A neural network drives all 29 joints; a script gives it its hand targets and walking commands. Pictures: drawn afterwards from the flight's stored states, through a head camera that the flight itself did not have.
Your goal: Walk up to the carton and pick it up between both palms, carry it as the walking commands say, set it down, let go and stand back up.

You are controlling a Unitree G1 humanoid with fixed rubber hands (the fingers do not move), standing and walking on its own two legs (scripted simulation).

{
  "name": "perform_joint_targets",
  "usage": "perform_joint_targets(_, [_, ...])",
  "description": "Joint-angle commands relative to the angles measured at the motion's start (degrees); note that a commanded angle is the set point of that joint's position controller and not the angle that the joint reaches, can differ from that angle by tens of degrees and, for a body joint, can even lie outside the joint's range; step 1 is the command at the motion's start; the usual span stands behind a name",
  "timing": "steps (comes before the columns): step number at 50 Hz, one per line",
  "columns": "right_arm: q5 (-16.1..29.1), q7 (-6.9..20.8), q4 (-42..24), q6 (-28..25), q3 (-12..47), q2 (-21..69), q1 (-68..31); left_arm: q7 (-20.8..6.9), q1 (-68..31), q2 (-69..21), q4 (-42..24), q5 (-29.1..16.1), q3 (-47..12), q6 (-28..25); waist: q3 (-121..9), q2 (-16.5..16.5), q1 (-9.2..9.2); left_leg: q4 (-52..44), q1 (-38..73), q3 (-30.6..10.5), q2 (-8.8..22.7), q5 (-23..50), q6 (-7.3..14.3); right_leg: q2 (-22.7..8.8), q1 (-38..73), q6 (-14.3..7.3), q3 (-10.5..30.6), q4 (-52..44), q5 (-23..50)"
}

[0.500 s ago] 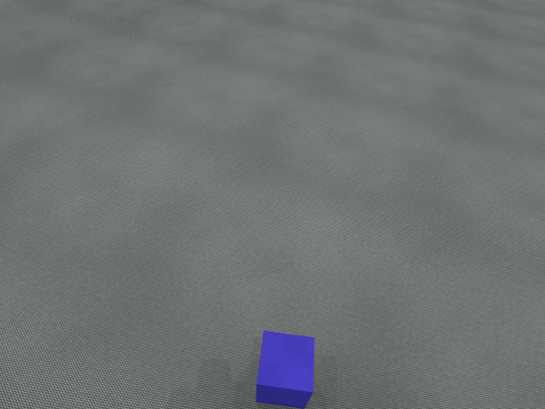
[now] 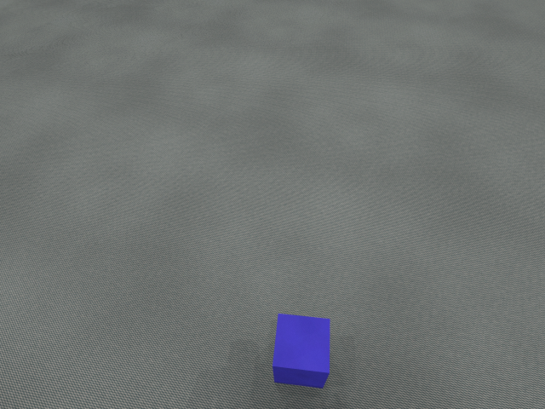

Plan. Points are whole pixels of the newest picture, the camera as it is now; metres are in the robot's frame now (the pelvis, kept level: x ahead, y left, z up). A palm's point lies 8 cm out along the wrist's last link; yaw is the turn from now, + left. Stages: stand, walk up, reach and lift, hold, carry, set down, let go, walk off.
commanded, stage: walk up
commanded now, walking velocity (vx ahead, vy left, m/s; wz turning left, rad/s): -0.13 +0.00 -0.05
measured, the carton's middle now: (301, 351) +0.39 -0.03 -0.65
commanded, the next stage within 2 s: none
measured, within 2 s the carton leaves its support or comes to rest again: neither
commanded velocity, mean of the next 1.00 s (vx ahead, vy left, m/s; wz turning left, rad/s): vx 0.03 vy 0.00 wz -0.04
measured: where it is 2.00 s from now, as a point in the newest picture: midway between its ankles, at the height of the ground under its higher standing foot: outside the picture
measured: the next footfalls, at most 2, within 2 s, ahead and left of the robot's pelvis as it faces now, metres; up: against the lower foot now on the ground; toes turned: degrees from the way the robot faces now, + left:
right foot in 0.40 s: -0.04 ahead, -0.13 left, +0.00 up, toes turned -3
left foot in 1.52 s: +0.06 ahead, +0.11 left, +0.00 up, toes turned -9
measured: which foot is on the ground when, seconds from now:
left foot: down 0.00-1.00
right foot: down 0.00-0.02, up 0.04-0.38, down 0.40-1.00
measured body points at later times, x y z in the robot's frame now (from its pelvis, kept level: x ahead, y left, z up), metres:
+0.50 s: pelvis -0.04 -0.02 +0.01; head -0.03 -0.02 +0.46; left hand +0.06 +0.22 -0.12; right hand +0.02 -0.26 -0.14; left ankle -0.02 +0.09 -0.72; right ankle -0.08 -0.13 -0.72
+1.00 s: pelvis -0.02 -0.01 +0.01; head +0.00 -0.01 +0.46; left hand +0.05 +0.22 -0.13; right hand +0.01 -0.26 -0.14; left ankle -0.02 +0.09 -0.72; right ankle -0.08 -0.13 -0.72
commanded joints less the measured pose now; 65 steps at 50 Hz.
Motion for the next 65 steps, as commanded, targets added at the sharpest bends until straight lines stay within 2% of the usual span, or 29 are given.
perform_joint_targets(1, [-0.8,-0.9,-3.4,-2.2,-5.0,-12.1,7.8,0.1,-2.8,6.1,-4.1,0.3,2.2,0.3,-6.8,9.6,-3.17,-19.6,5.1,-20.5,20.4,29.3,5.6,2.3,-7.9,1.5,-0.5,9.4,-6.1])
perform_joint_targets(2, [-1.4,-0.9,-2.9,-2.4,-4.8,-12.1,8.4,0.2,-2.9,6.8,-4.0,0.5,2.4,1.0,-6.9,8.9,-3.48,-20.4,4.4,-21.8,24.0,35.2,8.8,2.0,-9.7,1.9,2.2,19.6,-18.5])
perform_joint_targets(4, [-1.1,-1.0,-3.9,-2.1,-4.4,-10.6,2.5,-0.1,-0.3,7.1,-3.3,1.0,2.5,1.7,-4.1,6.5,-0.85,-23.0,-1.7,-19.3,22.3,27.1,9.2,1.4,-9.0,2.3,4.3,26.7,-16.0])
perform_joint_targets(6, [-0.8,-1.1,-4.5,-2.7,-3.8,-9.2,-0.7,-0.5,1.4,7.4,-1.7,1.2,2.2,1.8,-3.7,5.3,-0.22,-21.1,1.1,-15.9,18.5,33.7,7.8,2.1,-9.5,2.3,3.5,27.6,-12.6])
perform_joint_targets(9, [-0.6,-0.7,-3.2,-3.6,-2.9,-6.7,0.7,-0.8,2.4,6.0,-0.9,1.4,1.2,1.3,-8.4,6.4,-1.50,-21.1,6.5,-11.5,13.8,27.1,6.0,1.4,-5.9,0.8,2.6,17.3,-8.7])
perform_joint_targets(12, [-0.5,-0.8,-2.3,-3.8,-2.8,-7.2,2.9,-0.9,1.0,5.7,-1.0,0.7,0.5,0.6,-9.0,8.7,-2.63,-19.1,8.9,-11.4,14.3,30.3,6.4,1.6,-3.5,0.9,2.0,8.9,-10.7])
perform_joint_targets(17, [-0.3,-0.6,-2.0,-2.8,-3.0,-8.2,0.9,-0.5,4.8,5.4,0.8,0.3,0.1,-0.5,-6.7,8.7,-0.01,-17.4,3.8,-10.1,12.6,19.0,4.5,1.3,7.7,0.5,0.6,-10.5,-2.5])
perform_joint_targets(18, [-0.2,-0.4,-2.0,-2.8,-2.8,-6.9,0.9,-0.2,6.0,5.8,1.8,0.4,0.4,-1.0,-6.7,7.1,0.37,-16.1,1.4,-9.6,11.0,17.0,3.3,-0.2,11.7,-0.3,2.3,-13.9,3.1])
perform_joint_targets(20, [0.3,-0.2,-2.0,-3.0,-2.2,-4.0,2.8,-0.1,5.0,8.9,2.0,0.7,1.0,-1.8,-5.7,-4.0,-1.21,-12.3,-0.7,-4.9,4.1,12.1,0.7,-6.7,12.6,-2.6,9.9,-15.8,16.9])
perform_joint_targets(22, [0.7,-0.1,-2.4,-3.0,-2.6,-4.2,1.5,-0.2,4.3,8.6,2.1,0.5,0.6,-2.3,-3.4,-4.0,-1.17,-13.2,1.0,-4.5,2.3,10.1,0.3,-8.1,7.8,-3.7,11.3,-17.0,14.6])
perform_joint_targets(26, [0.7,0.2,-1.3,-3.4,-2.8,-5.8,1.3,0.0,2.8,8.1,1.4,1.0,0.6,-3.2,-5.7,-5.7,-1.69,-14.1,6.0,-5.0,4.6,17.0,0.2,-6.3,6.8,-2.9,8.5,-16.2,15.7])
perform_joint_targets(36, [-0.1,0.1,-0.1,-3.4,-2.3,-5.9,1.9,0.0,5.6,6.8,0.7,1.3,0.6,-3.3,-2.9,-6.0,-1.26,-13.3,4.7,-4.2,5.2,15.5,-0.4,-6.4,4.6,-2.8,8.9,-16.9,9.9])
perform_joint_targets(37, [-0.6,0.2,0.0,-3.1,-2.9,-7.7,1.8,-0.6,8.0,8.3,0.6,1.5,0.8,-3.4,-4.8,-6.6,-0.51,-9.6,4.7,-1.9,3.4,3.4,0.1,-7.3,4.0,-5.6,14.1,-18.3,-5.6])
perform_joint_targets(38, [-0.5,-0.1,-0.8,-3.1,-2.7,-7.3,0.8,-0.3,4.7,9.7,0.4,1.5,1.2,-2.6,0.3,-9.4,-2.02,-10.2,4.5,-4.0,4.3,7.3,-0.5,-6.4,-1.3,-4.7,12.7,-17.9,2.7])
perform_joint_targets(39, [-0.7,0.4,0.4,-3.0,-3.1,-7.7,1.8,-0.8,7.8,9.5,0.5,1.9,1.1,-3.1,-3.3,-5.8,-0.48,-8.9,3.3,-2.6,3.2,-1.1,0.3,-7.9,1.0,-6.5,16.0,-19.4,-14.7])
perform_joint_targets(41, [-0.9,0.6,0.3,-3.2,-2.6,-6.6,2.3,-0.7,5.2,9.5,0.3,1.6,0.9,-2.6,1.0,-9.3,-2.26,-8.5,4.0,-3.1,3.3,-1.1,0.2,-6.4,-3.9,-6.2,14.5,-21.1,-16.4])
perform_joint_targets(45, [-1.1,0.4,1.7,-3.6,-2.5,-7.4,4.5,-1.2,3.8,7.2,-1.5,1.4,0.3,-3.6,0.6,-0.2,-3.01,-15.0,7.9,-7.9,7.8,-1.8,2.0,-3.6,-7.4,-4.0,10.3,-13.9,-11.2])
perform_joint_targets(48, [-1.6,-0.1,2.7,-4.3,-3.2,-10.4,9.0,-1.8,4.3,5.0,-1.9,0.9,0.5,-4.0,-5.6,6.5,-3.64,-23.6,15.2,-18.5,18.2,-5.4,6.7,1.0,-8.8,-1.8,2.3,1.4,-7.8])
perform_joint_targets(49, [-2.1,-0.3,2.5,-4.5,-3.3,-11.3,9.6,-1.7,4.0,5.9,-2.1,0.7,0.8,-3.7,-5.1,7.1,-3.84,-23.8,17.2,-20.8,21.5,1.4,8.2,0.8,-12.2,-1.3,2.6,6.2,-10.7])
perform_joint_targets(50, [-1.6,-0.7,1.5,-4.6,-3.5,-11.5,6.7,-1.3,4.3,6.5,-2.1,0.7,1.4,-3.5,-4.2,5.8,-2.74,-18.8,16.1,-18.2,22.6,28.3,9.3,0.2,-12.2,-0.1,2.7,9.6,-15.0])
perform_joint_targets(51, [-1.9,-0.6,1.9,-4.9,-3.3,-10.8,7.8,-1.4,5.4,5.8,-2.5,0.6,0.5,-3.4,-9.1,6.8,-2.83,-18.2,18.9,-16.1,21.9,25.9,9.9,-0.7,-11.3,-0.9,2.9,10.2,-14.3])
perform_joint_targets(53, [-1.2,-1.3,0.5,-4.3,-3.1,-9.6,4.6,-1.2,5.9,5.7,-3.3,0.2,0.8,-3.3,-8.7,7.3,-1.27,-10.9,15.1,-8.2,18.4,51.6,7.6,-1.2,-7.2,0.0,2.7,5.3,-14.5])
perform_joint_targets(54, [-0.9,-1.3,0.4,-4.0,-3.1,-9.1,3.1,-1.3,7.0,5.3,-2.4,-0.2,0.6,-3.4,-10.3,7.9,-0.56,-9.3,14.1,-3.7,15.8,51.9,5.2,-0.8,-3.1,-0.3,1.6,-0.4,-9.6])
perform_joint_targets(56, [-0.3,-1.1,-0.7,-3.2,-3.1,-8.0,-0.7,-1.1,11.1,5.8,-0.7,0.1,1.0,-3.8,-12.3,6.3,1.26,-4.4,10.4,1.6,10.4,37.7,1.2,-3.2,3.7,-1.9,3.9,-9.2,12.2])
perform_joint_targets(58, [0.4,-0.6,-2.9,-1.8,-2.9,-5.8,-4.4,-0.5,14.0,12.4,1.0,1.6,2.5,-4.0,-8.1,-8.8,3.68,4.9,-8.1,0.4,0.3,-1.1,-1.5,-15.0,12.1,-8.0,23.6,-17.1,32.8])
perform_joint_targets(59, [0.5,-0.7,-3.1,-0.6,-3.4,-5.9,-4.5,0.0,16.0,13.5,1.4,1.9,2.9,-3.9,-6.1,-9.9,4.62,10.6,-14.0,-3.8,-0.3,-10.3,-1.1,-19.2,14.1,-10.4,29.2,-18.2,33.9])
perform_joint_targets(61, [0.4,-0.4,-2.3,-0.6,-3.1,-5.9,-2.4,0.6,11.4,11.2,1.3,1.6,2.8,-3.5,-3.1,-11.4,1.75,12.7,-15.2,-6.6,1.1,-9.5,-1.1,-16.5,12.8,-11.4,24.9,-16.8,35.4])
perform_joint_targets(63, [0.2,-0.3,-2.0,-1.0,-3.1,-5.7,-1.8,0.7,9.2,9.8,-0.3,1.2,2.9,-3.6,-5.0,-11.1,1.74,12.2,-14.6,-6.1,1.1,-7.9,-1.5,-13.9,13.5,-10.7,19.9,-14.9,39.2])
perform_joint_targets(65, [0.0,-0.2,-1.8,-0.4,-3.3,-5.9,-2.4,0.9,12.7,10.5,0.4,1.4,2.8,-3.9,-8.1,-9.0,3.04,14.8,-15.6,-7.2,1.4,-4.7,-1.8,-15.9,17.0,-10.6,21.7,-13.9,43.8])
